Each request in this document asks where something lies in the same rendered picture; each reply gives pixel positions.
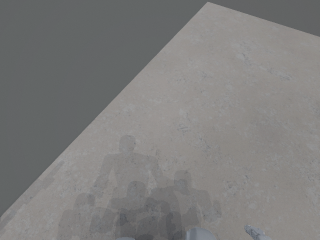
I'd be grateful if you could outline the right robot hand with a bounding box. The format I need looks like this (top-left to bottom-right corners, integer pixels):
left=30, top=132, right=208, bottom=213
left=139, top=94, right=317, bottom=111
left=244, top=225, right=272, bottom=240

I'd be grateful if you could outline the right robot thigh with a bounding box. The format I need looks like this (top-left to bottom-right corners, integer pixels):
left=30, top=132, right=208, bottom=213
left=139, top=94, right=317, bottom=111
left=185, top=227, right=217, bottom=240

